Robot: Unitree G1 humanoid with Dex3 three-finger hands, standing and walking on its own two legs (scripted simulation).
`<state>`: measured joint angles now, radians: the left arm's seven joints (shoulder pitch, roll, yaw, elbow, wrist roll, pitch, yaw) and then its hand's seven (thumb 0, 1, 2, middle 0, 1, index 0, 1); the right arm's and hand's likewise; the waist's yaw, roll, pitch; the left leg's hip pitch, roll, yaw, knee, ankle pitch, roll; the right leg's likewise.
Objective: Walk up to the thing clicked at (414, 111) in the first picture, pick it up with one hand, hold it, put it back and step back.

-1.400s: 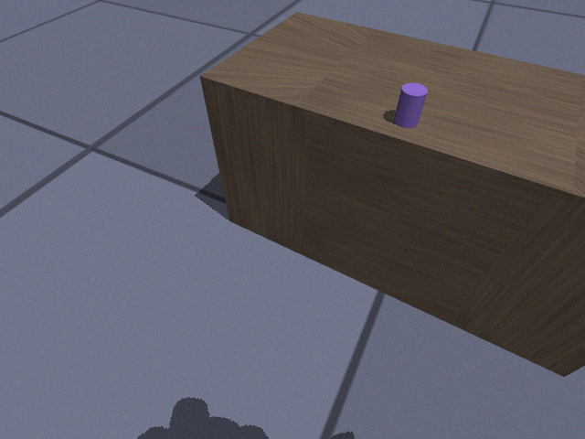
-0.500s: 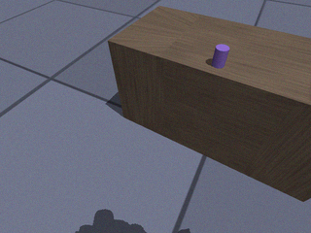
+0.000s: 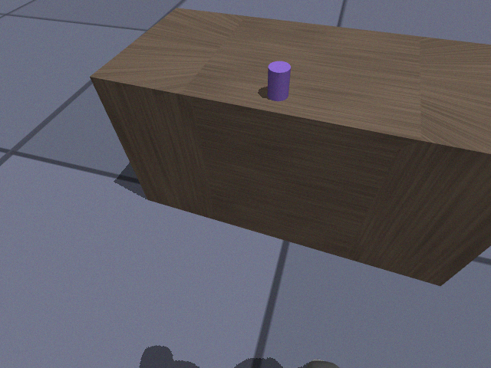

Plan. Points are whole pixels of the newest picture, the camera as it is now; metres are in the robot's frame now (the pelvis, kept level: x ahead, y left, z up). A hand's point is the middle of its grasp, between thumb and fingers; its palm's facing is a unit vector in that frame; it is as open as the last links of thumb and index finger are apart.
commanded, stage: walk up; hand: left
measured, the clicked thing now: (278, 81) +0.86 -0.06 -0.01
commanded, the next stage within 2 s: none
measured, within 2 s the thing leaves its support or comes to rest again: neither
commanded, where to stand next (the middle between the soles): +0.41 -0.14 m, yaw -19 degrees
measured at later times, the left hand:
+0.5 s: hand (166, 288) +0.30 +0.20 -0.15, palm faces -0.24 -0.92 -0.31, open 7.4 cm
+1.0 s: hand (215, 217) +0.47 +0.11 -0.13, palm faces -0.30 -0.88 -0.38, open 7.4 cm
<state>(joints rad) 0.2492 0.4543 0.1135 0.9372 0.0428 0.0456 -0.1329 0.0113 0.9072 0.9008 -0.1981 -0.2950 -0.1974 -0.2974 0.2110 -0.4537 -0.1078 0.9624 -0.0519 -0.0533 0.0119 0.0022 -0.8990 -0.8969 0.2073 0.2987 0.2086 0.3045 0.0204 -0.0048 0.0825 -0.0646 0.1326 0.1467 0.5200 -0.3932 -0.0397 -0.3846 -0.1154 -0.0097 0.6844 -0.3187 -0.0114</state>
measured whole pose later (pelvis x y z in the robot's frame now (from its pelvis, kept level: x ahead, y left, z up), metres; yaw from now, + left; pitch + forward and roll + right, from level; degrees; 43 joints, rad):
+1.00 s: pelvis +0.33 -0.13 +0.00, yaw -18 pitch -3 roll -1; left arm 0.31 0.39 0.03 0.81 0.01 -0.05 -0.03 0.01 0.90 0.90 -0.20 -0.30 -0.20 -0.30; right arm 0.29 -0.42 -0.05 0.82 -0.02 -0.04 0.03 0.00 -0.90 -0.90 0.20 0.30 0.20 0.30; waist 0.03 0.03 0.10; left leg -0.45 0.10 0.04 0.78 -0.30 0.01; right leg -0.27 0.03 0.02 0.65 -0.32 -0.02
